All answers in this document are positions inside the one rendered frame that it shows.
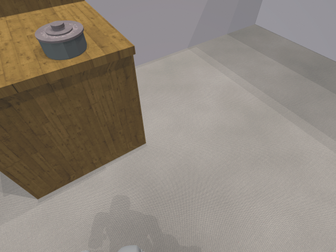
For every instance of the knob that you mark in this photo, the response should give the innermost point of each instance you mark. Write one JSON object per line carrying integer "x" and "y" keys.
{"x": 57, "y": 24}

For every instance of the pot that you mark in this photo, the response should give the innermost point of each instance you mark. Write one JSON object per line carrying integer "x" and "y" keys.
{"x": 66, "y": 50}

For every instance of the table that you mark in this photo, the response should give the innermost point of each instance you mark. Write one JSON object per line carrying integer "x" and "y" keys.
{"x": 62, "y": 119}

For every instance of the lid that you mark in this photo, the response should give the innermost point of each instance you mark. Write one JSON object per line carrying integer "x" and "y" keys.
{"x": 71, "y": 30}

